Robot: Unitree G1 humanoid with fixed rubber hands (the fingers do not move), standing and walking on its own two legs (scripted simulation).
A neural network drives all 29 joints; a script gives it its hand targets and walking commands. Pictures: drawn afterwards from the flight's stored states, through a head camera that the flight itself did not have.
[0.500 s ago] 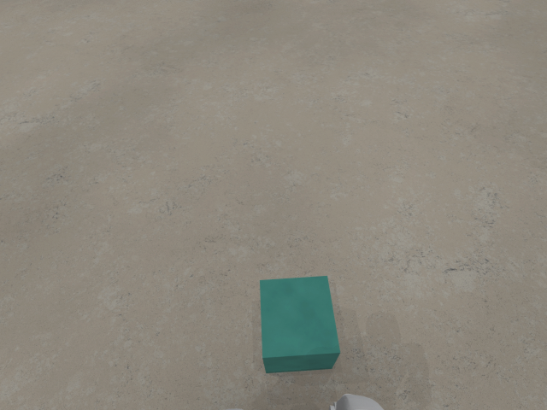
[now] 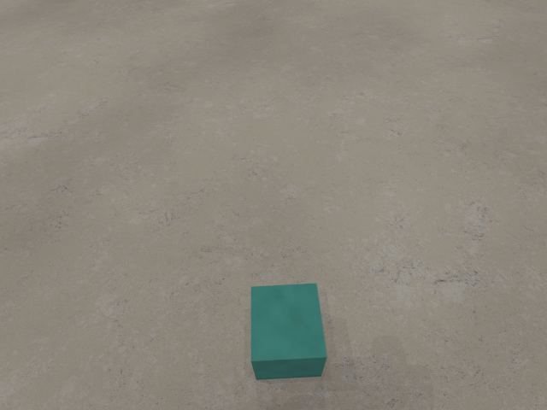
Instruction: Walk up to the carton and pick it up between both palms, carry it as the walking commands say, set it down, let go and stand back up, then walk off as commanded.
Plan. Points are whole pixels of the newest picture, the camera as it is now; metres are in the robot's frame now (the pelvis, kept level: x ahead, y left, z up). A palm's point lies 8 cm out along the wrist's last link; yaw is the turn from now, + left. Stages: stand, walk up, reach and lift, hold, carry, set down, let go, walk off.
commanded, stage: walk up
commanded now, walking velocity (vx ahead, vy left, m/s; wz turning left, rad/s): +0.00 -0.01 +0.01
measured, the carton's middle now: (286, 331) +0.46 +0.01 -0.67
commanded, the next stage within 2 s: stand in 1.26 s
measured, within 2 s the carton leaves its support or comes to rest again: neither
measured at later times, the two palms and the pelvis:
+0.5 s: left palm out of the picture +0.02 +0.24 -0.13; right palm out of the picture -0.05 -0.24 -0.14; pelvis +0.02 -0.01 +0.00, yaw +1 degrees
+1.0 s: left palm out of the picture +0.01 +0.23 -0.15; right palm out of the picture +0.12 -0.24 -0.14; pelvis +0.04 -0.01 -0.01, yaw +2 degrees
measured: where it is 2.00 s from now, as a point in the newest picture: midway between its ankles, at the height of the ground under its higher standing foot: outside the picture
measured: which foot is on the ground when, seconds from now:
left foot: down 0.00-0.60, up 0.62-0.94, down 0.96-1.00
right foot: down 0.00-0.32, up 0.34-0.56, down 0.58-1.00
